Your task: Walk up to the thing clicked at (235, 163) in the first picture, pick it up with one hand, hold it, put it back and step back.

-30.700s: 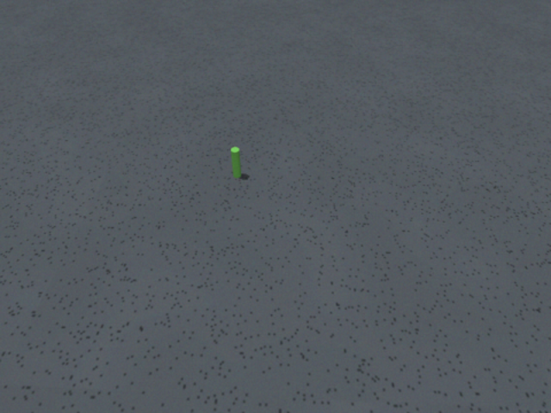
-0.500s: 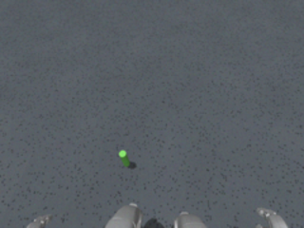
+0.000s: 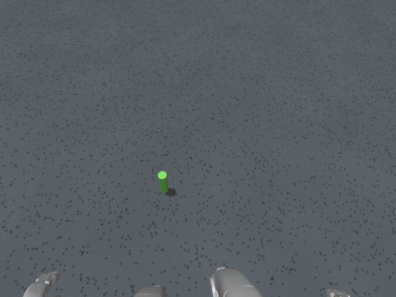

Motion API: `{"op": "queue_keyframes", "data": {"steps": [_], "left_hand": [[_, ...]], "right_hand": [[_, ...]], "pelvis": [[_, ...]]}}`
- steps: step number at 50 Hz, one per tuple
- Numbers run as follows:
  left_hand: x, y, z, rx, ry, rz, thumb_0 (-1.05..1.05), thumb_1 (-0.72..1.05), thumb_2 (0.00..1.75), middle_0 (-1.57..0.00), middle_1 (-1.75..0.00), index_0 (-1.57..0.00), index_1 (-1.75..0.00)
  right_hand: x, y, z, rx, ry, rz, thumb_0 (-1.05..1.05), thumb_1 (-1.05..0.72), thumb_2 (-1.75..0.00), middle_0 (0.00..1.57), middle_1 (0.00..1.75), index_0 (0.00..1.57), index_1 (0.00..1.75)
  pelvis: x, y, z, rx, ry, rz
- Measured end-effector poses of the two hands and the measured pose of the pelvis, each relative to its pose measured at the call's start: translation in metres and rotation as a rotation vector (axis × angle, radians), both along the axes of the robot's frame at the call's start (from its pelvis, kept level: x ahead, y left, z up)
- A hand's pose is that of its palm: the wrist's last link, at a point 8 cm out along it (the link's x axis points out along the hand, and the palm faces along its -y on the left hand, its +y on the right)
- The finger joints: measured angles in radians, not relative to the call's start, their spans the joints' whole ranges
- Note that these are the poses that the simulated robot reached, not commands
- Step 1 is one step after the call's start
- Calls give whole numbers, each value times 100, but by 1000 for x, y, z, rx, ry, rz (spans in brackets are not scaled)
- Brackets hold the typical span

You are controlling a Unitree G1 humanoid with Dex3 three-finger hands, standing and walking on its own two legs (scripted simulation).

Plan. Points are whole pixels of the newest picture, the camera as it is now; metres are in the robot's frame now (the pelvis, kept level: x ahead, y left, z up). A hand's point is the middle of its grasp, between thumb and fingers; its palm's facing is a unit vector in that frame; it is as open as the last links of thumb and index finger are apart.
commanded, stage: step back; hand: left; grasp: from the side
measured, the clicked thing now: (163, 182) +0.63 +0.15 -0.68
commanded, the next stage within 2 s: none
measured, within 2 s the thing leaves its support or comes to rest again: neither
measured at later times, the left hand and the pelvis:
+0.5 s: hand out of the picture +0.02 +0.28 -0.15, palm faces -0.05 -0.91 -0.42, open 7.4 cm; pelvis -0.13 +0.02 -0.02, yaw -3 degrees
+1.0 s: hand out of the picture -0.19 +0.26 -0.14, palm faces -0.12 -0.90 -0.43, open 7.4 cm; pelvis -0.29 +0.00 +0.00, yaw -7 degrees
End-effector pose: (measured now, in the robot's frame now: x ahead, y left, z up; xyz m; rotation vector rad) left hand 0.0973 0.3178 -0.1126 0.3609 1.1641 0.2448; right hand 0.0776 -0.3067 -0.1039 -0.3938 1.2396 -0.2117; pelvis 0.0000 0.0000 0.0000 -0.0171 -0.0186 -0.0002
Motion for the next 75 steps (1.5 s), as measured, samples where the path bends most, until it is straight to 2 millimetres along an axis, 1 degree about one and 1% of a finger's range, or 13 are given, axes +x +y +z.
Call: {"op": "queue_keyframes", "data": {"steps": [8, 13, 19, 24, 28, 35, 42, 47, 54, 59, 62, 69, 75], "left_hand": [[-40, -16, -3, 28, 34, -61, 1, 90, 90, -20, -30, -21, -30], [-62, -26, 11, 17, 16, -88, 1, 90, 90, -21, -30, -21, -30], [-70, -17, 21, 37, -57, -107, 1, 90, 90, -21, -30, -21, -30], [-81, 3, 7, 21, -116, -115, 1, 90, 90, -21, -30, -21, -30], [-104, 10, 1, 8, -85, -103, 1, 90, 90, -20, -30, -21, -30], [-160, 9, 1, -11, -21, -109, 1, 90, 90, -20, -30, -21, -30], [-224, -8, -5, 21, 36, -142, 1, 90, 90, -20, -30, -21, -30], [-273, -21, 11, 17, 51, -130, 1, 90, 90, -21, -30, -21, -30], [-298, -13, 21, 47, -36, -121, 1, 90, 90, -21, -30, -21, -30], [-317, 2, 6, 28, -100, -107, 1, 90, 90, -21, -30, -21, -30], [-339, 4, 3, 12, -82, -96, 1, 90, 90, -20, -30, -21, -30], [-408, 1, 1, -14, -14, -95, 1, 90, 90, -20, -30, -21, -30], [-478, -9, -3, 8, 72, -103, 1, 90, 90, -20, -30, -21, -30]], "right_hand": [[-11, -11, -21, 41, -127, -31, 0, -91, -89, 21, 30, 21, 30], [-35, -8, -20, 67, -127, -66, 1, -91, -89, 21, 30, 20, 30], [-76, -3, -16, 44, -98, -49, 0, -91, -89, 21, 30, 20, 30], [-118, 6, -17, -1, -67, -30, 0, -91, -89, 21, 30, 20, 30], [-155, 16, -6, 3, -56, -40, 1, -91, -89, 21, 30, 20, 30], [-199, 11, 8, -17, -92, -60, 1, -90, -89, 21, 30, 21, 30], [-240, -15, -11, -3, -155, -76, 1, -90, -89, 21, 30, 21, 30], [-278, -20, -13, 20, -130, -118, 1, -91, -89, 21, 30, 20, 30], [-336, -12, -15, 17, -61, -77, 1, -91, -89, 20, 30, 20, 30], [-371, 4, -20, 4, -34, -40, 1, -91, -89, 20, 30, 20, 30], [-393, 13, -13, 16, -39, -32, 1, -91, -89, 21, 30, 20, 30], [-424, 8, 5, 2, -116, -32, 1, -90, -89, 21, 30, 21, 30], [-455, -14, -4, 9, -177, -67, 0, -90, -89, 21, 30, 21, 30]], "pelvis": [[-40, -8, -15, -8, -19, -62], [-63, -7, -6, 27, -20, -80], [-93, 3, -3, 35, -6, -63], [-126, 18, -15, 34, -22, -33], [-150, 22, -9, 18, -35, -49], [-191, 18, -2, -1, -20, -94], [-245, 3, -17, -7, -25, -136], [-275, -2, -6, 38, -27, -132], [-319, 2, -4, 44, -17, -81], [-360, 13, -16, 53, -34, -43], [-382, 17, -12, 29, -44, -50], [-427, 11, -3, 6, -23, -89], [-464, 0, -10, -16, -35, -125]]}}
